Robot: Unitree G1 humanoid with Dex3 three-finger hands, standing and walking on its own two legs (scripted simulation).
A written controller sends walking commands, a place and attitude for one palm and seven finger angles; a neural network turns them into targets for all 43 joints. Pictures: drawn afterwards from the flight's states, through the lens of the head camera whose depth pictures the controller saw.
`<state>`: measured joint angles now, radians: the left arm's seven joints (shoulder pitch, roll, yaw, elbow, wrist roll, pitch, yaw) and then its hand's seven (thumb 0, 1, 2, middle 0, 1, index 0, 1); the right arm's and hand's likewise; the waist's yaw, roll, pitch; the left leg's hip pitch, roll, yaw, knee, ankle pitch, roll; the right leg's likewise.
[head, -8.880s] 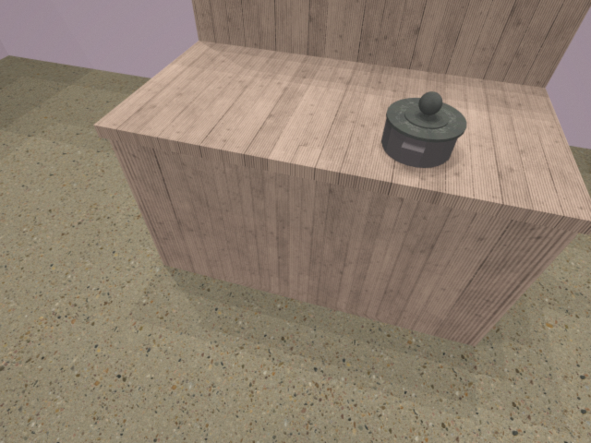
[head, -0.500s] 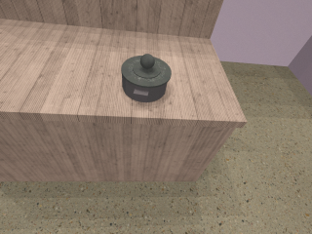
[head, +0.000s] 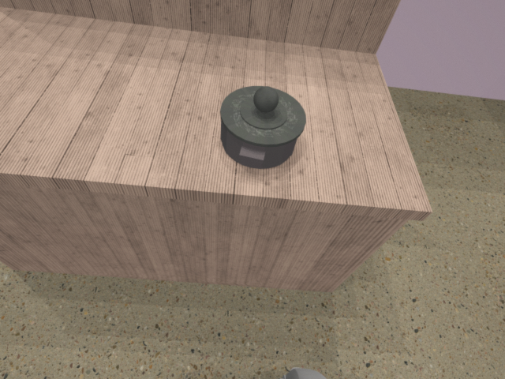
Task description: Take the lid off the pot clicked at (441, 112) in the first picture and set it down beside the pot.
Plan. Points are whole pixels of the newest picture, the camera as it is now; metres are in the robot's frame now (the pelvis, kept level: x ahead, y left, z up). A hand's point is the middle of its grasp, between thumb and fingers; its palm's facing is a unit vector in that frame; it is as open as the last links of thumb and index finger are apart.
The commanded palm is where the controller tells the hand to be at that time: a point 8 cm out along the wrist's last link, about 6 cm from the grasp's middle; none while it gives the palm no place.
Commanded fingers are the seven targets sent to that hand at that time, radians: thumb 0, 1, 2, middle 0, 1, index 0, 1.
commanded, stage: look again from close up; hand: left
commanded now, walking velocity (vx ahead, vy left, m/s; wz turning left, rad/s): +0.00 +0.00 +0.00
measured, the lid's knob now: (266, 99) +0.64 +0.00 +0.05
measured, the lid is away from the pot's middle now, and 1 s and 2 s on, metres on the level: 0.00 0.00 0.00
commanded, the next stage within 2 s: shuffle to correct the standing spot in 1.38 s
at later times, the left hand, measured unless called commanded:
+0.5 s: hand out of the picture +0.05 +0.13 -0.19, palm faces +0.06 -0.98 -0.18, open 7.3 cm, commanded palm none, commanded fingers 0.00 0.90 0.90 -0.20 -0.30 -0.20 -0.30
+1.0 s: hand out of the picture +0.00 +0.10 -0.18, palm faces +0.05 -0.99 -0.16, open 7.3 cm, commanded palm none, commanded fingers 0.00 0.90 0.90 -0.20 -0.30 -0.20 -0.30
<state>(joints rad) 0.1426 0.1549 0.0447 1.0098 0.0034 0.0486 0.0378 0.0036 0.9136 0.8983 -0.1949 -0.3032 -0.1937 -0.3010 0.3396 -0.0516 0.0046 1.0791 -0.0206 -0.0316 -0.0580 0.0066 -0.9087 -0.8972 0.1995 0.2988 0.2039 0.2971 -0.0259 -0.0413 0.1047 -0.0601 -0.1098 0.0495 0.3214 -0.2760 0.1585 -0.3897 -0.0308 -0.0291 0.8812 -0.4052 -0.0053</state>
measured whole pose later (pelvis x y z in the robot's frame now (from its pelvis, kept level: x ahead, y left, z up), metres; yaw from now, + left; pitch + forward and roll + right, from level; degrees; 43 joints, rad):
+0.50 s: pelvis +0.03 -0.04 -0.01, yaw +0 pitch +0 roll -1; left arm 0.24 0.16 0.02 1.05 -0.01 0.00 0.05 0.00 0.93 0.90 -0.20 -0.30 -0.20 -0.30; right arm 0.26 -0.13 -0.02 1.09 -0.01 -0.02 -0.06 0.01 -0.92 -0.90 0.20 0.30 0.20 0.30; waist 0.00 -0.03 0.07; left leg -0.06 -0.09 0.04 0.43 -0.36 0.07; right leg -0.16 0.04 -0.03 0.49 -0.32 -0.03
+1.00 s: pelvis +0.01 -0.06 +0.00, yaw +0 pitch -1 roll +0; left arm 0.29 0.15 0.00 1.10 -0.01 -0.01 0.04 0.01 0.93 0.90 -0.20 -0.30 -0.20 -0.30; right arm 0.29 -0.10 0.01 1.14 0.00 -0.01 -0.05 0.01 -0.92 -0.90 0.20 0.30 0.20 0.30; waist 0.01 -0.03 0.07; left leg -0.05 -0.06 0.03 0.37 -0.32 0.07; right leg -0.15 0.06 -0.04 0.42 -0.27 -0.06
